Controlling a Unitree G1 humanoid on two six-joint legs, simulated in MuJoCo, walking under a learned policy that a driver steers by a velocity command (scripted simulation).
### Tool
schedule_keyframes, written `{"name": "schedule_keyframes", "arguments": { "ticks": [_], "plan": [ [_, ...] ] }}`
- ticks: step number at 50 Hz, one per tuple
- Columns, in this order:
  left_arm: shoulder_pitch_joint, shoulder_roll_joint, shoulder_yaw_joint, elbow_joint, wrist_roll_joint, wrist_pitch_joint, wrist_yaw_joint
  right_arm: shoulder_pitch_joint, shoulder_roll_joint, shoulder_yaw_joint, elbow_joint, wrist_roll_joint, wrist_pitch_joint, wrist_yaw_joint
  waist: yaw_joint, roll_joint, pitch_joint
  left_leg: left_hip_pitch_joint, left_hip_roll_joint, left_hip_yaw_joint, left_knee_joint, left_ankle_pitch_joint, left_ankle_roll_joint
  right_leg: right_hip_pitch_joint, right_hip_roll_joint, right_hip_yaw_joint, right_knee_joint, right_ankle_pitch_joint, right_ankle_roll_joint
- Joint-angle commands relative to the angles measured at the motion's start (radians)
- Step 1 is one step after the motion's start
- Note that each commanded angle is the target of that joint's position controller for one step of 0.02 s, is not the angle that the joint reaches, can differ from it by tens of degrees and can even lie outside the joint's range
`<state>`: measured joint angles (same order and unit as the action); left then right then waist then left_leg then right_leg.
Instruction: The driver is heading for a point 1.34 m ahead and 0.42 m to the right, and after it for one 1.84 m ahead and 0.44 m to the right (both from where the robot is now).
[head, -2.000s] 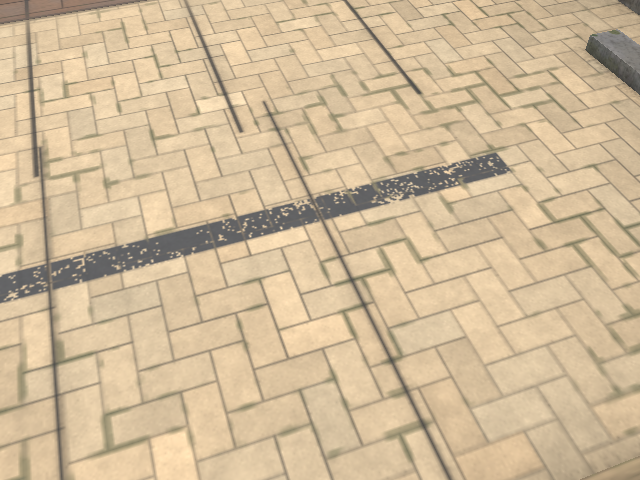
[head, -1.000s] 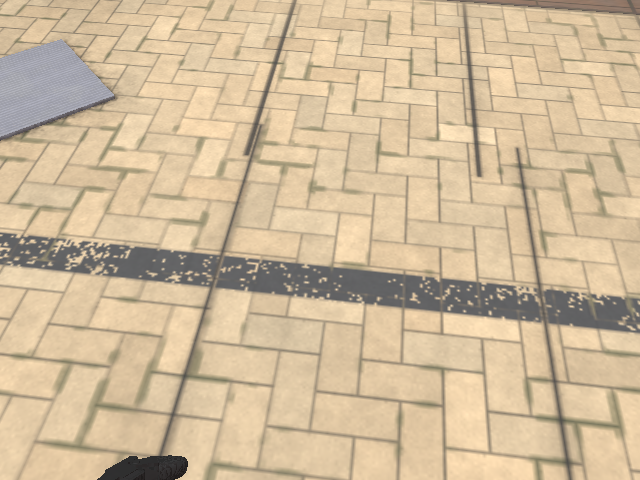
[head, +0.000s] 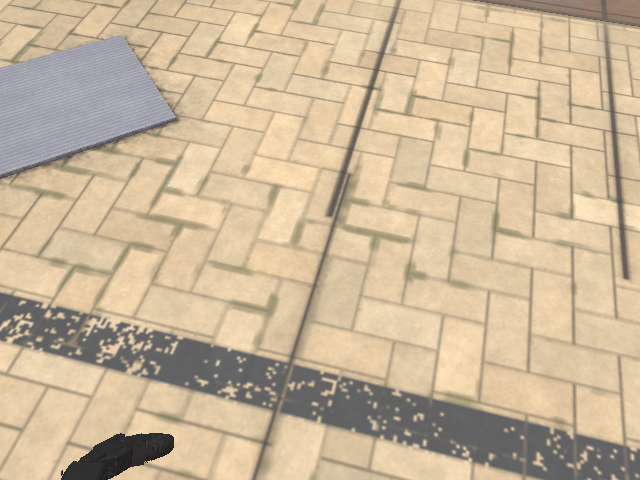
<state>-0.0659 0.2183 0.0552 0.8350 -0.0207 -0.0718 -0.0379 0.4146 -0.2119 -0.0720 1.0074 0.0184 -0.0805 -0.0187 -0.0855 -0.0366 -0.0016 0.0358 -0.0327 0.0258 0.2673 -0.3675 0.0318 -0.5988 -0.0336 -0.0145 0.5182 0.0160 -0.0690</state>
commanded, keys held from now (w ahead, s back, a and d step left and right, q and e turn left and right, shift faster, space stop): w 0.48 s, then w+e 0.52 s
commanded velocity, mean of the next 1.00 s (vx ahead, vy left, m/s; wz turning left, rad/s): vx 0.50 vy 0.00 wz -0.18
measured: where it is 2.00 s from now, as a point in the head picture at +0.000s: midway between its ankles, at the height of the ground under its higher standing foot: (401, 241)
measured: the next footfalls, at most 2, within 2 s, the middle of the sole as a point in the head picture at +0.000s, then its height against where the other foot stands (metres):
right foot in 0.06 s outside the picture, level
left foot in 0.58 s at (243, 466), level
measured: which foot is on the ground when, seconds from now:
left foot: down 0.00-0.06, up 0.08-0.56, down 0.58-1.00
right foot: up 0.00-0.04, down 0.06-0.60, up 0.62-1.00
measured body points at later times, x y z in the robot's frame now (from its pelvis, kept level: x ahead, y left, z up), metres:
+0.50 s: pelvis +0.27 -0.02 +0.01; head +0.30 -0.02 +0.46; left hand +0.24 +0.25 -0.13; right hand +0.50 -0.24 -0.09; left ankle +0.46 +0.13 -0.70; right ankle +0.17 -0.12 -0.73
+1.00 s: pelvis +0.53 +0.01 +0.01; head +0.55 +0.00 +0.46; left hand +0.75 +0.22 -0.10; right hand +0.49 -0.26 -0.13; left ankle +0.46 +0.12 -0.73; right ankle +0.66 -0.18 -0.68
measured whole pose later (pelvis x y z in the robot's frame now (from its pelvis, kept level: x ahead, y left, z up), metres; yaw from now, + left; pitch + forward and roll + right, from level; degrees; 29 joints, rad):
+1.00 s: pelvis +0.53 +0.01 +0.01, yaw -14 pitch +1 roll +2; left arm 0.09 0.26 0.09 0.86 -0.02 -0.02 -0.03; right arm 0.29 -0.25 -0.08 0.97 -0.01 -0.09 -0.02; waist -0.06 -0.03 0.02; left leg 0.03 -0.01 0.24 0.22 -0.26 0.02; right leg -0.69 -0.12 0.03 0.76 0.03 -0.04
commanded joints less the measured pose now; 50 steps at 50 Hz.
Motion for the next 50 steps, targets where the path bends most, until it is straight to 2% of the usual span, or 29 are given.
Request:
{"name": "schedule_keyframes", "arguments": {
  "ticks": [1,2,3,4,5,6,7,8,10,12,15,19,23,25,27,28,29,30,31,32,33,34,35,36,38,40,43,46,50],
  "plan": [
    [-0.016,0.110,0.031,-0.059,0.005,-0.026,-0.008,-0.006,-0.183,-0.039,-0.022,0.006,0.002,-0.003,0.083,0.160,-0.011,0.040,0.271,-0.110,0.128,0.895,0.120,0.131,0.058,-0.057,-0.048,-0.089,-0.045],
    [0.153,0.152,0.054,-0.006,0.009,-0.026,-0.003,-0.037,-0.174,-0.035,-0.029,0.009,0.003,-0.001,0.162,0.149,-0.100,-0.029,0.226,-0.073,0.289,0.984,0.095,0.372,0.069,-0.059,-0.052,-0.045,-0.078],
    [0.368,0.221,0.076,0.041,0.019,-0.026,0.007,-0.062,-0.153,-0.023,-0.053,-0.005,-0.003,0.001,0.242,0.072,-0.245,-0.264,0.173,-0.036,0.579,0.742,0.061,0.725,-0.098,0.127,-0.004,0.038,-0.149],
    [0.465,0.283,0.083,0.063,0.025,-0.017,0.008,0.058,-0.029,0.017,-0.059,-0.004,-0.025,0.017,0.188,-0.195,-0.409,-0.666,-0.005,-0.040,0.968,0.015,-0.008,1.090,-0.349,0.591,-0.089,-0.115,-0.314],
    [0.474,0.199,0.058,0.067,0.015,-0.007,0.012,0.025,-0.103,0.000,-0.040,0.016,-0.049,0.028,0.214,-0.172,-0.417,-0.776,0.004,-0.173,1.105,-0.183,0.008,1.082,-0.352,0.709,-0.183,-0.220,-0.305],
    [0.362,0.158,0.044,0.044,0.010,-0.007,0.017,-0.081,-0.163,-0.018,-0.076,0.034,-0.060,0.028,0.200,-0.128,-0.246,-0.857,0.061,-0.148,1.117,-0.112,0.017,0.942,-0.312,0.547,-0.210,-0.211,-0.256],
    [0.276,0.133,0.036,0.022,0.014,-0.011,0.017,-0.148,-0.164,-0.019,-0.092,0.029,-0.060,0.018,0.166,-0.030,-0.159,-0.819,0.114,-0.116,1.062,-0.018,0.019,0.775,-0.271,0.428,-0.240,-0.136,-0.225],
    [0.228,0.112,0.031,0.017,0.022,-0.018,0.013,-0.178,-0.150,-0.025,-0.097,0.008,-0.053,0.008,0.132,0.019,-0.092,-0.771,0.142,-0.102,0.990,0.033,0.013,0.632,-0.237,0.358,-0.269,-0.051,-0.206],
    [0.222,0.084,0.021,0.030,0.028,-0.027,0.010,-0.147,-0.106,-0.027,-0.102,0.000,-0.030,-0.001,0.079,-0.013,-0.080,-0.672,0.173,-0.109,0.909,0.076,0.010,0.517,-0.199,0.284,-0.318,0.009,-0.193],
    [0.255,0.106,0.025,0.052,0.019,-0.033,0.017,-0.167,-0.079,-0.024,-0.114,0.000,-0.015,-0.004,0.067,-0.023,-0.042,-0.686,0.189,-0.097,0.826,0.100,-0.003,0.465,-0.198,0.241,-0.360,0.022,-0.195],
    [0.304,0.145,0.034,0.070,0.016,-0.029,0.034,-0.277,-0.079,-0.020,-0.153,-0.013,-0.009,-0.002,0.086,-0.012,-0.001,-0.739,0.188,-0.080,0.644,0.259,-0.026,0.452,-0.183,0.181,-0.389,0.057,-0.180],
    [0.362,0.159,0.036,0.093,0.007,-0.026,0.038,-0.414,-0.065,-0.006,-0.184,-0.007,-0.010,0.013,0.127,-0.018,0.029,-0.663,0.142,-0.041,0.393,0.461,-0.021,0.439,-0.131,0.091,-0.394,0.052,-0.133],
    [0.443,0.166,0.039,0.133,0.000,-0.016,0.038,-0.536,-0.078,0.004,-0.222,0.007,-0.013,0.034,0.168,-0.021,0.067,-0.675,0.118,-0.034,0.279,0.456,-0.012,0.557,-0.175,0.102,-0.361,0.018,-0.129],
    [0.464,0.176,0.043,0.146,-0.001,-0.006,0.043,-0.572,-0.094,0.003,-0.244,0.007,-0.021,0.047,0.167,-0.026,0.077,-0.671,0.109,-0.040,0.242,0.388,0.007,0.617,-0.209,0.127,-0.316,0.054,-0.122],
    [0.447,0.193,0.049,0.144,-0.004,0.002,0.046,-0.517,-0.129,-0.008,-0.238,0.005,-0.030,0.052,0.120,-0.047,0.047,-0.562,0.082,-0.033,0.206,0.315,0.025,0.637,-0.220,0.149,-0.244,0.164,-0.105],
    [0.424,0.196,0.048,0.138,-0.006,0.006,0.047,-0.427,-0.158,-0.023,-0.214,0.002,-0.033,0.049,0.065,-0.049,-0.005,-0.422,0.055,-0.012,0.178,0.307,0.042,0.622,-0.191,0.133,-0.149,0.302,-0.088],
    [0.406,0.172,0.039,0.125,-0.001,0.007,0.046,-0.251,-0.209,-0.048,-0.162,-0.007,-0.036,0.041,-0.008,-0.031,-0.118,-0.160,0.074,-0.028,0.208,0.344,0.075,0.525,-0.135,0.101,0.040,0.333,-0.061],
    [0.400,0.127,0.021,0.090,0.022,0.005,0.048,-0.054,-0.294,-0.068,-0.131,-0.022,-0.036,0.028,-0.067,0.103,-0.286,0.161,0.288,-0.251,0.242,0.395,0.135,0.298,-0.047,0.043,0.375,0.002,-0.020],
    [0.532,0.018,-0.007,0.096,-0.003,-0.013,0.042,-0.029,-0.316,-0.068,-0.113,-0.024,-0.029,0.036,-0.001,0.366,-0.417,0.419,0.480,-0.657,0.119,0.215,0.267,-0.041,0.081,0.061,0.659,-0.595,0.025],
    [0.468,0.136,0.021,0.110,-0.025,-0.022,0.042,-0.049,-0.212,-0.043,-0.127,-0.019,-0.026,0.034,-0.031,0.237,-0.341,0.347,0.441,-0.645,0.073,0.103,0.230,-0.130,0.031,0.157,0.768,-0.593,0.020],
    [0.385,0.170,0.033,0.085,-0.034,-0.025,0.044,-0.133,-0.169,-0.029,-0.141,-0.014,-0.028,0.029,-0.018,0.191,-0.203,0.207,0.412,-0.490,0.047,0.120,0.183,-0.175,-0.013,0.136,0.775,-0.497,0.011],
    [0.350,0.158,0.035,0.080,-0.031,-0.020,0.051,-0.208,-0.145,-0.019,-0.152,-0.018,-0.031,0.030,0.018,0.117,-0.131,0.061,0.375,-0.389,0.009,0.176,0.161,-0.130,-0.058,0.118,0.742,-0.411,0.015],
    [0.336,0.143,0.042,0.080,-0.019,-0.011,0.055,-0.254,-0.117,-0.012,-0.152,-0.023,-0.034,0.032,0.045,0.112,-0.073,-0.048,0.341,-0.308,-0.031,0.215,0.149,-0.095,-0.083,0.115,0.697,-0.358,0.018],
    [0.359,0.121,0.044,0.082,-0.018,0.003,0.053,-0.274,-0.106,-0.009,-0.148,-0.033,-0.037,0.032,0.076,0.138,-0.054,-0.117,0.320,-0.245,-0.064,0.235,0.138,-0.043,-0.105,0.121,0.674,-0.319,0.016],
    [0.363,0.086,0.044,0.075,-0.021,0.026,0.051,-0.277,-0.110,-0.013,-0.137,-0.033,-0.043,0.030,0.097,0.138,-0.028,-0.177,0.307,-0.162,-0.111,0.278,0.141,-0.025,-0.115,0.116,0.645,-0.281,0.018],
    [0.325,0.085,0.048,0.054,-0.015,0.040,0.052,-0.263,-0.135,-0.021,-0.126,-0.036,-0.047,0.020,0.103,0.114,0.000,-0.186,0.309,-0.095,-0.135,0.331,0.145,-0.077,-0.117,0.126,0.598,-0.205,0.026],
    [0.265,0.086,0.051,0.030,-0.005,0.040,0.041,-0.232,-0.154,-0.026,-0.113,-0.039,-0.042,0.004,0.094,0.099,0.024,-0.157,0.300,-0.003,-0.148,0.386,0.137,-0.126,-0.106,0.131,0.467,-0.063,0.040],
    [0.175,0.075,0.041,0.001,0.000,0.035,0.021,-0.213,-0.172,-0.029,-0.110,-0.033,-0.035,-0.007,0.069,0.089,0.050,-0.143,0.284,0.087,-0.156,0.401,0.118,-0.097,-0.096,0.073,0.311,0.043,0.041],
    [0.040,0.064,0.025,-0.062,0.002,0.036,-0.003,-0.135,-0.202,-0.040,-0.090,-0.018,-0.016,-0.012,0.021,0.070,0.098,-0.021,0.321,0.142,-0.126,0.434,0.114,-0.133,-0.084,0.012,0.188,0.008,0.023]
  ]
}}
